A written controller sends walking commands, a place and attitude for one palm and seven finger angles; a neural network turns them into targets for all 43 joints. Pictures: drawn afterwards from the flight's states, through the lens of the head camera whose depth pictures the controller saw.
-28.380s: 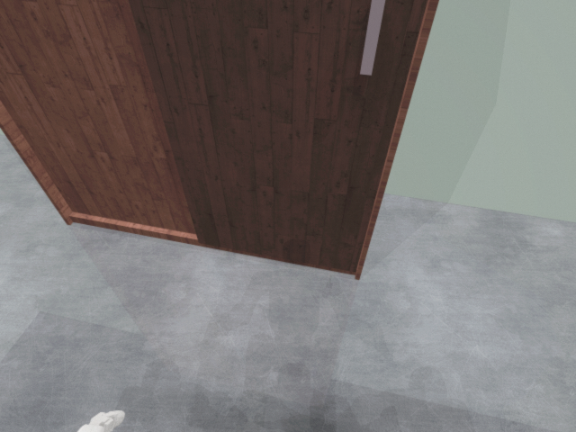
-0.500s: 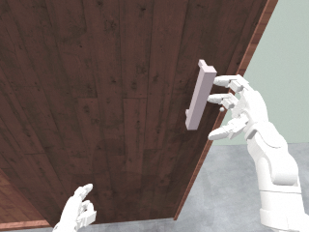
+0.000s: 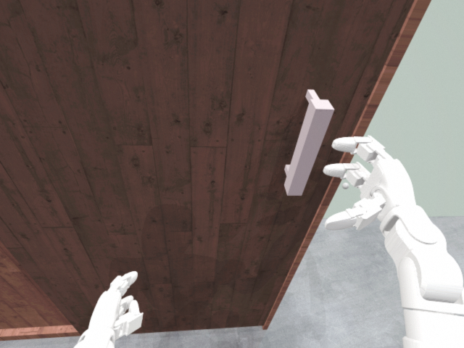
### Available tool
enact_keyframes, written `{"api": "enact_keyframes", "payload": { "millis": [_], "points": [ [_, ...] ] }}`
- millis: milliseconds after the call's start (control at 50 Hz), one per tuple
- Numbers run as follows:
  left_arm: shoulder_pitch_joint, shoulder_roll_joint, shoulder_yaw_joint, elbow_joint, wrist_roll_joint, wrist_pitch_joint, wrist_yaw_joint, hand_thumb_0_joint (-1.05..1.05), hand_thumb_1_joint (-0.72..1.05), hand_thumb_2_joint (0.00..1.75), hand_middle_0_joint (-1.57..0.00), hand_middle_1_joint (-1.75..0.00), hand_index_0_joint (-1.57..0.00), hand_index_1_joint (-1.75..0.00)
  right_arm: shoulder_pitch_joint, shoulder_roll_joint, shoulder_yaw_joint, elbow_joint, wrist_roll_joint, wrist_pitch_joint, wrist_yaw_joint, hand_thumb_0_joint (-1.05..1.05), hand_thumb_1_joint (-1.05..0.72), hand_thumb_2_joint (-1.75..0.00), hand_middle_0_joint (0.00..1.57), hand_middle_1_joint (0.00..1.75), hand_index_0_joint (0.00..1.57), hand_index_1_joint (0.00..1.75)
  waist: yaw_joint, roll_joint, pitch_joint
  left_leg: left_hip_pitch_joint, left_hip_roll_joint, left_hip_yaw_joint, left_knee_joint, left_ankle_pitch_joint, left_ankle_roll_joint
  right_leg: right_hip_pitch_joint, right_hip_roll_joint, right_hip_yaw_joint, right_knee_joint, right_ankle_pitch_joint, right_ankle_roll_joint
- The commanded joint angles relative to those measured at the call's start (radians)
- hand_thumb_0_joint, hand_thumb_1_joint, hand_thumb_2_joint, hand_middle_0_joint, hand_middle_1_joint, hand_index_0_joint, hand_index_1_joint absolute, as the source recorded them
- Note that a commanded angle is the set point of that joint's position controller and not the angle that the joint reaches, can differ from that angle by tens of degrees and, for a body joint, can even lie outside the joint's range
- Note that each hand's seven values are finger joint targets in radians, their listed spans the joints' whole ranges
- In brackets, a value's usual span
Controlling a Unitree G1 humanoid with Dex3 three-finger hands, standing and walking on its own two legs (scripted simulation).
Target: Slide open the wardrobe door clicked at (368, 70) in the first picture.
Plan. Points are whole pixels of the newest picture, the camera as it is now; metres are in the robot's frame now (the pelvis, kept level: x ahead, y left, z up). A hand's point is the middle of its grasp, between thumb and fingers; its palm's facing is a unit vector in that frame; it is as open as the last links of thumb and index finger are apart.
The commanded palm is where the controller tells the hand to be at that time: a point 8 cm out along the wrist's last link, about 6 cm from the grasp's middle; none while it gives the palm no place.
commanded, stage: move the hooked fingers beside the handle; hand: right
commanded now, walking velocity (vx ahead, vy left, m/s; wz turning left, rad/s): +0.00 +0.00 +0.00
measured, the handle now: (301, 144) +0.38 -0.07 +0.21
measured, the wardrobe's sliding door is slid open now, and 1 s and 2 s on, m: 0.00 0.00 0.00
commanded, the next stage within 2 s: feel for the door with the fingertips in 0.86 s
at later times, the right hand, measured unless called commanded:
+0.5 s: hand (366, 160) +0.32 -0.15 +0.24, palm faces -0.07 +0.99 -0.07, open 14.0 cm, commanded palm +0.31 -0.20 +0.22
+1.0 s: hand (358, 175) +0.34 -0.16 +0.20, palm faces -0.06 +1.00 -0.07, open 14.0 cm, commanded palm +0.30 -0.19 +0.21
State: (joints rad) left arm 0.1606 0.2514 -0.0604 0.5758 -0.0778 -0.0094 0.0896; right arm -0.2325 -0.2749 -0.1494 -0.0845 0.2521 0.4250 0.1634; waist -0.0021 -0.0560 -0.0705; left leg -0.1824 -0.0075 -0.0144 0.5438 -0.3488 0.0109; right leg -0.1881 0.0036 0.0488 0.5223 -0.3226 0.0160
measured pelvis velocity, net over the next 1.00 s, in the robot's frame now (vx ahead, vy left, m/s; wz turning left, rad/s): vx -0.01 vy -0.01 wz -0.01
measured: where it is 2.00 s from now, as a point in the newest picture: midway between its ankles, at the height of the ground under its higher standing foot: outside the picture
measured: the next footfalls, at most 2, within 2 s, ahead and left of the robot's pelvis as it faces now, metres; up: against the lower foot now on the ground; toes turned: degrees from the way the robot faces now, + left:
none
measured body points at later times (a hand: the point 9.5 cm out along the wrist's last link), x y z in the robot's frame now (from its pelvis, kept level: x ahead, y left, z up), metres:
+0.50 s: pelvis +0.00 +0.00 +0.00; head -0.04 +0.01 +0.45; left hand +0.18 +0.22 -0.08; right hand +0.32 -0.21 +0.24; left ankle -0.04 +0.11 -0.73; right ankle -0.03 -0.14 -0.73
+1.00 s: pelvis -0.01 -0.01 +0.00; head -0.04 +0.03 +0.45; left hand +0.19 +0.22 -0.08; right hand +0.33 -0.21 +0.20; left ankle -0.04 +0.11 -0.73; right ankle -0.03 -0.14 -0.73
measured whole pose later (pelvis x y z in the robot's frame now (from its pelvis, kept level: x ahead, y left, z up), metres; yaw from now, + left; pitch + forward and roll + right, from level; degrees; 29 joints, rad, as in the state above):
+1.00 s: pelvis -0.01 -0.01 +0.00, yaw -1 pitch +0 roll +0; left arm 0.14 0.25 -0.08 0.61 -0.10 0.02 0.08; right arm -0.37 -0.30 -0.17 0.07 0.25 0.47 0.17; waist -0.01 -0.08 -0.09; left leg -0.19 -0.01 0.00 0.53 -0.33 0.00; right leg -0.21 0.00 0.06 0.53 -0.32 0.01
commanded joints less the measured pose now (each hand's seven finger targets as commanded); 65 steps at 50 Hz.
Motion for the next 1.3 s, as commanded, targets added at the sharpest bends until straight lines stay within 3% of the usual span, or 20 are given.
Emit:
{"api": "enact_keyframes", "payload": {
  "millis": [0,160,220,320,360,400,520,580,660,700,720,780,840,880,960,1020,1080,1140,1220,1280],
  "points": [
    [-0.162,0.082,0.03,-0.17,0.011,-0.088,0.008,0.0,0.9,0.9,-0.2,-0.3,-0.2,-0.3,-0.464,-0.287,-0.188,-0.376,0.019,-0.188,-0.013,0.0,0.5,-0.3,0.3,1.2,0.3,1.2,-0.015,0.025,-0.292,0.067,0.013,0.051,-0.059,0.502,0.003,0.161,0.007,-0.05,-0.013,0.417,-0.061],
    [-0.147,0.11,0.032,-0.114,-0.019,-0.057,0.01,0.0,0.9,0.9,-0.2,-0.3,-0.2,-0.3,-0.366,-0.082,-0.001,0.031,0.025,-0.012,0.051,0.0,0.5,-0.3,0.3,1.2,0.3,1.2,0.02,0.074,-0.011,-0.106,0.006,0.064,-0.113,0.27,-0.005,0.036,0.001,-0.029,-0.042,0.197,-0.053],
    [-0.163,0.108,0.04,-0.15,-0.014,-0.049,0.005,0.0,0.9,0.9,-0.2,-0.3,-0.2,-0.3,-0.432,-0.088,-0.003,-0.063,0.011,-0.009,0.042,0.0,0.5,-0.3,0.3,1.2,0.3,1.2,0.009,0.079,-0.124,-0.075,0.013,0.061,-0.098,0.276,-0.003,0.066,0.007,-0.031,-0.035,0.222,-0.058],
    [-0.171,0.082,0.029,-0.185,0.015,-0.092,0.01,0.0,0.9,0.9,-0.2,-0.3,-0.2,-0.3,-0.564,-0.269,-0.166,-0.4,0.017,-0.194,-0.022,0.0,0.5,-0.3,0.3,1.2,0.3,1.2,-0.021,0.074,-0.378,0.079,0.015,0.055,-0.045,0.433,0.008,0.167,0.009,-0.03,-0.026,0.396,-0.061],
    [-0.154,0.074,0.027,-0.163,0.018,-0.104,0.008,0.0,0.9,0.9,-0.2,-0.3,-0.2,-0.3,-0.554,-0.295,-0.2,-0.382,0.017,-0.237,-0.036,0.0,0.5,-0.3,0.3,1.2,0.3,1.2,-0.02,0.065,-0.374,0.093,0.012,0.056,-0.04,0.48,0.008,0.177,0.002,-0.04,-0.021,0.438,-0.058],
    [-0.14,0.076,0.029,-0.143,0.016,-0.102,0.002,0.0,0.9,0.9,-0.2,-0.3,-0.2,-0.3,-0.473,-0.298,-0.214,-0.284,0.01,-0.227,-0.04,0.0,0.5,-0.3,0.3,1.2,0.3,1.2,-0.028,0.045,-0.312,0.086,0.01,0.057,-0.051,0.492,0.01,0.153,-0.002,-0.044,-0.023,0.439,-0.055],
    [-0.136,0.114,0.03,-0.115,-0.025,-0.029,-0.006,0.0,0.9,0.9,-0.2,-0.3,-0.2,-0.3,-0.267,-0.074,-0.013,0.112,0.019,0.026,0.045,0.0,0.5,-0.3,0.3,1.2,0.3,1.2,0.012,0.053,0.048,-0.102,0.005,0.064,-0.124,0.281,-0.002,-0.007,-0.007,-0.045,-0.055,0.2,-0.047],
    [-0.148,0.114,0.044,-0.169,-0.024,-0.033,-0.006,0.0,0.9,0.9,-0.2,-0.3,-0.2,-0.3,-0.295,-0.062,0.011,-0.056,0.025,0.027,0.075,0.0,0.5,-0.3,0.3,1.2,0.3,1.2,0.013,0.088,-0.085,-0.076,0.008,0.066,-0.102,0.318,-0.006,0.042,-0.002,-0.039,-0.033,0.234,-0.056],
    [-0.168,0.079,0.04,-0.215,0.003,-0.113,0.01,0.0,0.9,0.9,-0.2,-0.3,-0.2,-0.3,-0.508,-0.221,-0.11,-0.545,0.038,-0.192,0.032,0.0,0.5,-0.3,0.3,1.2,0.3,1.2,-0.006,0.036,-0.385,0.036,0.011,0.066,-0.043,0.441,0.007,0.21,0.003,-0.029,-0.012,0.403,-0.061],
    [-0.135,0.073,0.031,-0.183,0.012,-0.146,0.012,0.0,0.9,0.9,-0.2,-0.3,-0.2,-0.3,-0.474,-0.301,-0.181,-0.624,0.037,-0.282,-0.012,0.0,0.5,-0.3,0.3,1.2,0.3,1.2,-0.013,0.007,-0.423,0.058,0.007,0.069,-0.025,0.505,0.008,0.256,-0.004,-0.027,-0.003,0.508,-0.052],
    [-0.119,0.068,0.029,-0.165,0.016,-0.156,0.008,0.0,0.9,0.9,-0.2,-0.3,-0.2,-0.3,-0.444,-0.257,-0.161,-0.598,0.035,-0.301,-0.026,0.0,0.5,-0.3,0.3,1.2,0.3,1.2,-0.009,0.0,-0.422,0.06,0.007,0.075,-0.015,0.532,0.01,0.258,-0.004,-0.027,-0.004,0.554,-0.049],
    [-0.132,0.074,0.03,-0.106,0.01,-0.138,-0.003,0.0,0.9,0.9,-0.2,-0.3,-0.2,-0.3,-0.436,-0.207,-0.126,-0.354,0.015,-0.237,-0.05,0.0,0.5,-0.3,0.3,1.2,0.3,1.2,0.001,-0.028,-0.233,0.002,0.007,0.072,-0.05,0.477,0.007,0.18,-0.009,-0.045,-0.016,0.454,-0.039],
    [-0.144,0.099,0.021,-0.072,-0.01,-0.059,-0.005,0.0,0.9,0.9,-0.2,-0.3,-0.2,-0.3,-0.311,-0.12,-0.051,0.009,0.01,-0.037,-0.03,0.0,0.5,-0.3,0.3,1.2,0.3,1.2,0.01,0.055,0.057,-0.1,0.002,0.071,-0.114,0.273,0.0,0.0,-0.007,-0.042,-0.06,0.215,-0.037],
    [-0.141,0.113,0.021,-0.09,-0.019,-0.026,0.0,0.0,0.9,0.9,-0.2,-0.3,-0.2,-0.3,-0.261,-0.08,-0.015,0.12,0.003,0.02,-0.003,0.0,0.5,-0.3,0.3,1.2,0.3,1.2,0.015,0.096,0.1,-0.134,0.003,0.062,-0.14,0.195,-0.007,-0.031,-0.002,-0.037,-0.066,0.143,-0.045],
    [-0.159,0.114,0.043,-0.161,-0.019,-0.013,-0.01,0.0,0.9,0.9,-0.2,-0.3,-0.2,-0.3,-0.332,-0.057,0.013,-0.032,0.015,0.049,0.055,0.0,0.5,-0.3,0.3,1.2,0.3,1.2,0.008,0.122,-0.112,-0.06,0.012,0.066,-0.097,0.329,-0.006,0.043,0.003,-0.038,-0.032,0.243,-0.057],
    [-0.183,0.084,0.04,-0.225,0.003,-0.075,0.002,0.0,0.9,0.9,-0.2,-0.3,-0.2,-0.3,-0.512,-0.176,-0.073,-0.449,0.029,-0.143,0.036,0.0,0.5,-0.3,0.3,1.2,0.3,1.2,-0.006,0.093,-0.378,0.049,0.016,0.061,-0.047,0.426,0.003,0.165,0.011,-0.031,-0.015,0.361,-0.063],
    [-0.134,0.061,0.03,-0.179,0.016,-0.134,0.008,0.0,0.9,0.9,-0.2,-0.3,-0.2,-0.3,-0.517,-0.206,-0.119,-0.527,0.045,-0.306,-0.01,0.0,0.5,-0.3,0.3,1.2,0.3,1.2,-0.001,0.046,-0.444,0.076,0.006,0.061,-0.023,0.516,0.003,0.238,0.005,-0.042,-0.001,0.474,-0.056],
    [-0.114,0.068,0.033,-0.115,0.016,-0.142,-0.003,0.0,0.9,0.9,-0.2,-0.3,-0.2,-0.3,-0.489,-0.188,-0.096,-0.363,0.006,-0.309,-0.063,0.0,0.5,-0.3,0.3,1.2,0.3,1.2,0.01,0.005,-0.3,0.023,0.007,0.061,-0.045,0.486,0.004,0.191,-0.005,-0.048,-0.003,0.443,-0.048],
    [-0.141,0.083,0.026,-0.088,-0.001,-0.066,-0.019,0.0,0.9,0.9,-0.2,-0.3,-0.2,-0.3,-0.335,-0.025,0.046,-0.02,-0.03,-0.096,-0.072,0.0,0.5,-0.3,0.3,1.2,0.3,1.2,0.013,0.006,0.019,-0.095,0.005,0.067,-0.105,0.286,0.003,0.021,-0.006,-0.046,-0.048,0.226,-0.04],
    [-0.153,0.098,0.031,-0.114,-0.012,-0.016,-0.015,0.0,0.9,0.9,-0.2,-0.3,-0.2,-0.3,-0.323,-0.011,0.054,0.044,-0.02,0.021,-0.045,0.0,0.5,-0.3,0.3,1.2,0.3,1.2,0.007,0.08,0.022,-0.098,0.005,0.058,-0.125,0.225,-0.003,-0.009,-0.003,-0.041,-0.054,0.167,-0.049]
  ]
}}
